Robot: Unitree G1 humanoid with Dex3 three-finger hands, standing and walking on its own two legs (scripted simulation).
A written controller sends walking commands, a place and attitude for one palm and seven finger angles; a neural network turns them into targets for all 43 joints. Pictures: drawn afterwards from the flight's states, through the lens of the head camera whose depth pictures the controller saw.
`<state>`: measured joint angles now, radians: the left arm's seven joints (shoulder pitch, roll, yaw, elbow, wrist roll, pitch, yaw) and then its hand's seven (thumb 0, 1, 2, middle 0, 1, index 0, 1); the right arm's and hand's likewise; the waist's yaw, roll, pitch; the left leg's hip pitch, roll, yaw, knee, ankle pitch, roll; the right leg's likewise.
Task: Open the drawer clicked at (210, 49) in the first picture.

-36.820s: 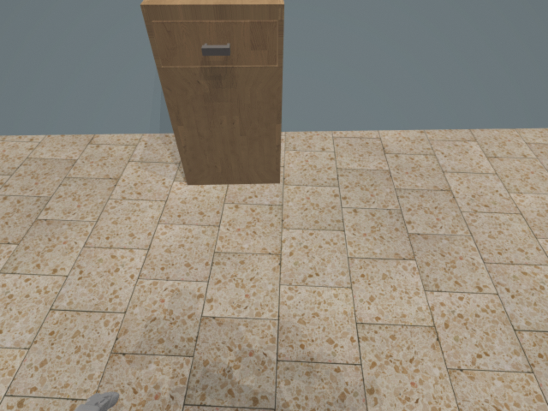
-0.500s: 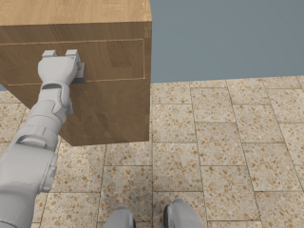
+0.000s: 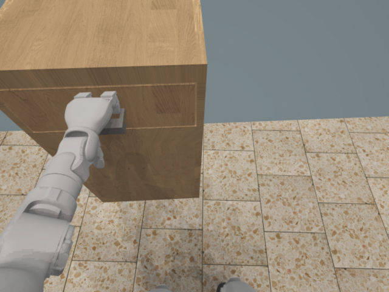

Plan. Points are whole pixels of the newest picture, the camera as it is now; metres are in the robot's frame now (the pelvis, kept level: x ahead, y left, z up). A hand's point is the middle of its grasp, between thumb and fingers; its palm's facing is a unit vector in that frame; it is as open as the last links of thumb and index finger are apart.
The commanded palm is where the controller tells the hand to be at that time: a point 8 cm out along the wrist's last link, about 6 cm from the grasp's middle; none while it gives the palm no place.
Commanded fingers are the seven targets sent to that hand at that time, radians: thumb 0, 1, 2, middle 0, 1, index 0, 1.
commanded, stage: lift the hand off the handle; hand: left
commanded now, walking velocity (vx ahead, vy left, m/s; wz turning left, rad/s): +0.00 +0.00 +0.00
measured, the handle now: (104, 119) +0.51 +0.22 -0.01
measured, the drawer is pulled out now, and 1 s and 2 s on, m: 0.00 0.00 0.00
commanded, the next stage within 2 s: draw the hand back to the body in 0.64 s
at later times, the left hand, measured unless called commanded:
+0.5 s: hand (89, 97) +0.46 +0.20 +0.12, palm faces -0.02 +0.00 -1.00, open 13.3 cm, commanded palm +0.45 +0.21 +0.19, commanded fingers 0.00 -0.50 0.30 -0.30 -1.20 -0.30 -1.20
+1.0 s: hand (81, 110) +0.43 +0.20 +0.12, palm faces -0.02 -0.05 -1.00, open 13.8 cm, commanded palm +0.39 +0.22 +0.20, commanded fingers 0.00 -0.50 0.30 -0.30 -1.20 -0.30 -1.20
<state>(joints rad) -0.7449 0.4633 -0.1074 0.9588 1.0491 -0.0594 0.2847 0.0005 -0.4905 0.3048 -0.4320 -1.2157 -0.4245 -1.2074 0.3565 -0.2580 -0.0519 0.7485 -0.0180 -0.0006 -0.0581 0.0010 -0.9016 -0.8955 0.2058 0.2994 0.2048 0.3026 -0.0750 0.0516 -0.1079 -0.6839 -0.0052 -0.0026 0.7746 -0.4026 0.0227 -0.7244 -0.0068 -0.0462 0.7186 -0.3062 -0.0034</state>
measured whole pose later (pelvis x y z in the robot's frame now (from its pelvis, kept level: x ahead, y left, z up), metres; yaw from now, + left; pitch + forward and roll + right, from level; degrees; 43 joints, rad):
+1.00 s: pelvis +0.01 -0.01 +0.03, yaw -2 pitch +8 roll +0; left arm -0.55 0.50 -0.04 0.60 0.97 -0.10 0.05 0.00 -0.49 0.30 -0.32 -1.20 -0.31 -1.21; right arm 0.28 -0.28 -0.05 0.68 0.04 0.11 -0.05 0.00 -0.90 -0.90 0.20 0.30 0.20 0.30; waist 0.00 0.06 -0.08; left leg -0.35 0.00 0.05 0.52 -0.32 0.01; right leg -0.43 0.01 0.00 0.53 -0.24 -0.01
